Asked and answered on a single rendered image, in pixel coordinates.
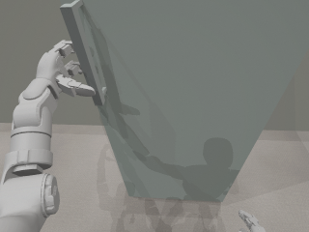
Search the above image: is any fridge door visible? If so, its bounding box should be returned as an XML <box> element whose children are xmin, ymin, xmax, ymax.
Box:
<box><xmin>60</xmin><ymin>0</ymin><xmax>309</xmax><ymax>202</ymax></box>

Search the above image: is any robot left hand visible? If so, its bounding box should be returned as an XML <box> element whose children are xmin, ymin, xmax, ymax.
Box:
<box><xmin>36</xmin><ymin>40</ymin><xmax>96</xmax><ymax>97</ymax></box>

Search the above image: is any robot right hand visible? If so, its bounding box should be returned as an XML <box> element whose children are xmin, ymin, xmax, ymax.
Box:
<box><xmin>239</xmin><ymin>210</ymin><xmax>266</xmax><ymax>232</ymax></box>

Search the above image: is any robot left forearm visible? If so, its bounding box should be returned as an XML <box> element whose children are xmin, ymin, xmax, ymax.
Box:
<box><xmin>0</xmin><ymin>78</ymin><xmax>60</xmax><ymax>191</ymax></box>

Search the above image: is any robot left upper arm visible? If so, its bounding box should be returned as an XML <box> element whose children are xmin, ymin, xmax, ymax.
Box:
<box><xmin>0</xmin><ymin>173</ymin><xmax>60</xmax><ymax>232</ymax></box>

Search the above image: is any handle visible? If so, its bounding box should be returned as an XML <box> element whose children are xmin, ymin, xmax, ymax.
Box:
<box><xmin>60</xmin><ymin>0</ymin><xmax>107</xmax><ymax>106</ymax></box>

